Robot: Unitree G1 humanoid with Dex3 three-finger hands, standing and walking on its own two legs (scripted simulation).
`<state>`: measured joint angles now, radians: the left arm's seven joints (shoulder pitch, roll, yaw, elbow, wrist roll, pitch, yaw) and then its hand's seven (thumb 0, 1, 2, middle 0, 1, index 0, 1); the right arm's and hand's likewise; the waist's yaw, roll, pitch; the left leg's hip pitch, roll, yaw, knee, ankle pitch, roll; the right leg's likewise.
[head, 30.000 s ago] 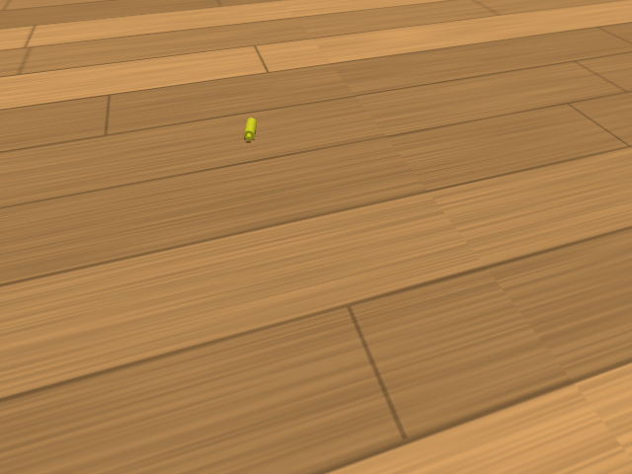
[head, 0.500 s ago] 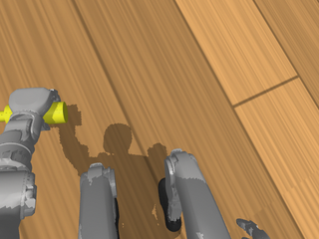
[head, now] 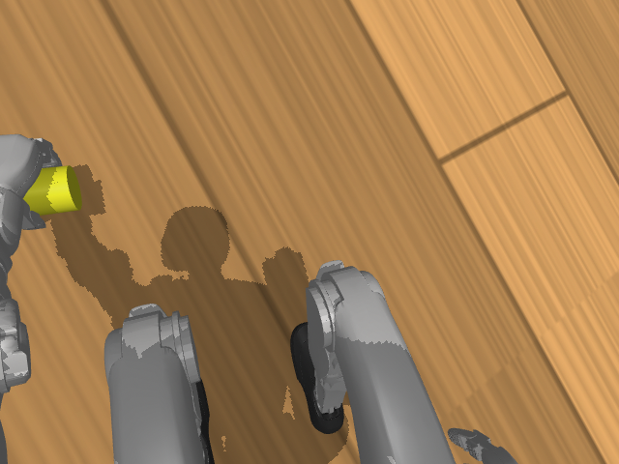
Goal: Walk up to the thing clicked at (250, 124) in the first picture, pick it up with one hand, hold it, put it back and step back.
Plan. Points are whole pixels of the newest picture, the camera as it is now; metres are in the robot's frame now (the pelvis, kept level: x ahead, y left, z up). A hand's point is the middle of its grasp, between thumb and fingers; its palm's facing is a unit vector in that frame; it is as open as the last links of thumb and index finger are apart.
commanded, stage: crouch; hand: left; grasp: from above
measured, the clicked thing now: (0, 196) +0.48 +0.30 -0.21
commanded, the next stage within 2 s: lower in 0.38 s
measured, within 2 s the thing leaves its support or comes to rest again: neither
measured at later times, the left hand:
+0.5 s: hand (29, 196) +0.49 +0.28 -0.23, palm faces -0.50 -0.05 -0.87, open 8.8 cm
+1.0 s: hand (51, 201) +0.49 +0.27 -0.28, palm faces -0.49 -0.06 -0.87, open 8.7 cm
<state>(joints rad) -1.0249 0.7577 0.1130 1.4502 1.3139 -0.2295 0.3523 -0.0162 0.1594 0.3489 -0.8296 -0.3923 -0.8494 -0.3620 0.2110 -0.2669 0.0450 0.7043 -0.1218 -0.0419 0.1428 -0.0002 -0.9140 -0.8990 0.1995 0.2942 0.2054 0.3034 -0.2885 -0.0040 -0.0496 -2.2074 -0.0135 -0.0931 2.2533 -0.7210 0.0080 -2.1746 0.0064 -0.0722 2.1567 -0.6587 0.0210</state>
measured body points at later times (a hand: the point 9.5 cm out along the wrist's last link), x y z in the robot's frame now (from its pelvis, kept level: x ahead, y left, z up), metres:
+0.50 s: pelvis -0.01 +0.00 -0.03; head +0.27 +0.08 +0.32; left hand +0.51 +0.28 -0.18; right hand +0.01 -0.27 -0.12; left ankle +0.06 +0.12 -0.35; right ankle +0.10 -0.12 -0.35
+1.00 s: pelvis -0.01 +0.00 -0.06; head +0.28 +0.09 +0.27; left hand +0.51 +0.27 -0.23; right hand +0.00 -0.26 -0.13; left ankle +0.06 +0.12 -0.35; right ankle +0.10 -0.12 -0.35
